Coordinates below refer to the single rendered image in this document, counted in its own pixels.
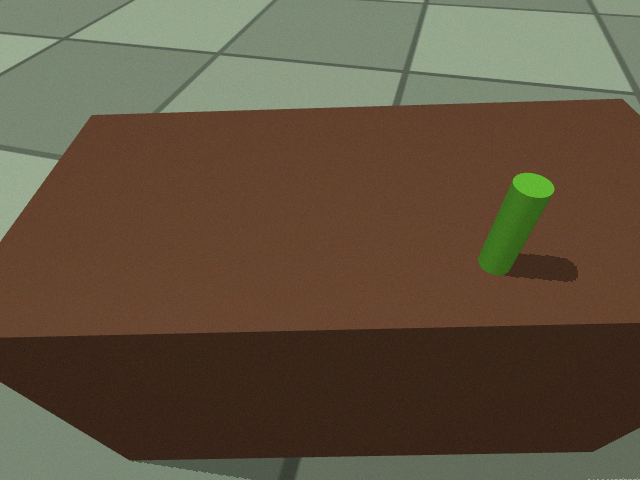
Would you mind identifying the can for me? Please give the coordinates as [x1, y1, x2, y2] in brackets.
[478, 173, 554, 275]

